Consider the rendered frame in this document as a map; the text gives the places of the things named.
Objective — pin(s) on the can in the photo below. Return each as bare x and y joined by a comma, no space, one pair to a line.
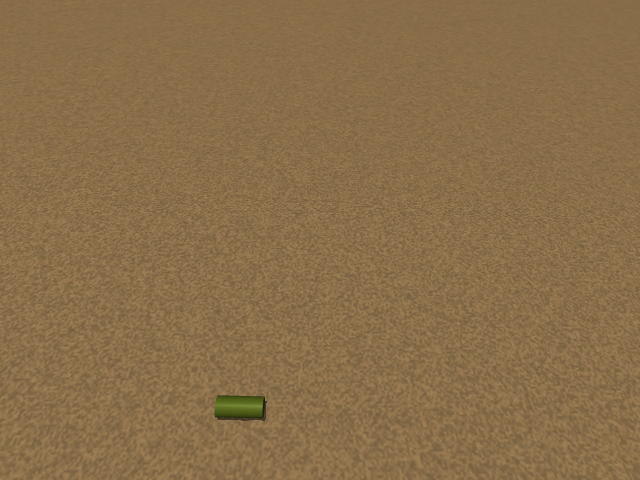
239,406

